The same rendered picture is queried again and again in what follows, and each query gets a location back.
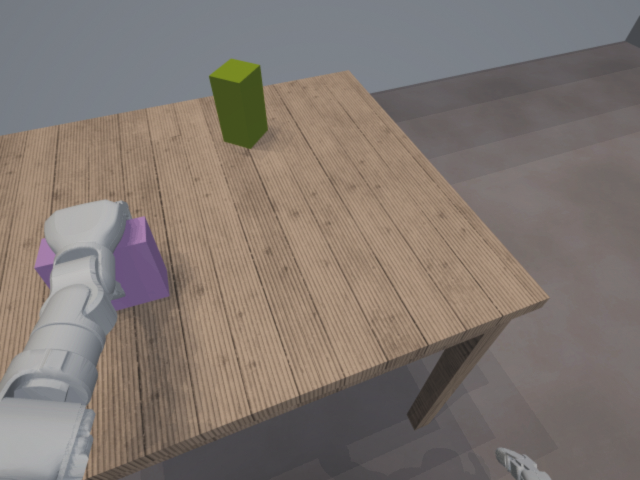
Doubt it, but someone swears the sponge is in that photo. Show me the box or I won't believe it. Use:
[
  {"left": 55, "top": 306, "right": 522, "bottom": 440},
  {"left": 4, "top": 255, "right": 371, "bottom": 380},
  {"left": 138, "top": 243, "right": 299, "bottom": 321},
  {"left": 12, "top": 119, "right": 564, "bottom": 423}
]
[{"left": 34, "top": 216, "right": 170, "bottom": 311}]

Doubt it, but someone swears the left robot forearm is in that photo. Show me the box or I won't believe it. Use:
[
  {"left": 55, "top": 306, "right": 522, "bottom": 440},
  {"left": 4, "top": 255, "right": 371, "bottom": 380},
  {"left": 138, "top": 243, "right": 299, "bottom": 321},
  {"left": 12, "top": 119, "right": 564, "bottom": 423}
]
[{"left": 0, "top": 242, "right": 117, "bottom": 406}]

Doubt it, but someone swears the left robot hand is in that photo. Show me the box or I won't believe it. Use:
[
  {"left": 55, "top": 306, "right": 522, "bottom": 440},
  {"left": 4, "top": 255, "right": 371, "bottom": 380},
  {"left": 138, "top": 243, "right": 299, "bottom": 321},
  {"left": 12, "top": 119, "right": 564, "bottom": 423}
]
[{"left": 44, "top": 199, "right": 132, "bottom": 300}]

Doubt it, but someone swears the right robot hand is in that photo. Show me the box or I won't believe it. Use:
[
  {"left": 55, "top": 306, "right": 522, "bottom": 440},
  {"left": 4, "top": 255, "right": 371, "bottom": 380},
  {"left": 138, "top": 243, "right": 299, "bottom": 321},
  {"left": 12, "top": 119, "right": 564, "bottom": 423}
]
[{"left": 495, "top": 447, "right": 551, "bottom": 480}]

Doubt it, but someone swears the robot left upper arm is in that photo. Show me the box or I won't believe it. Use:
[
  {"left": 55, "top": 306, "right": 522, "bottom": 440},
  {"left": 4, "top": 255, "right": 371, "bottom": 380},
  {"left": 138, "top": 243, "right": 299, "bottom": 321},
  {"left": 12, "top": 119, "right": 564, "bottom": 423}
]
[{"left": 0, "top": 397, "right": 95, "bottom": 480}]

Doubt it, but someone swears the table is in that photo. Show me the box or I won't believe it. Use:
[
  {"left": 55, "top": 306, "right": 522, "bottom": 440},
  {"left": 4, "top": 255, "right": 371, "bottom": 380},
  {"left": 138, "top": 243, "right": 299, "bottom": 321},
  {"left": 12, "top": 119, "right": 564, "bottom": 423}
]
[{"left": 0, "top": 70, "right": 550, "bottom": 480}]

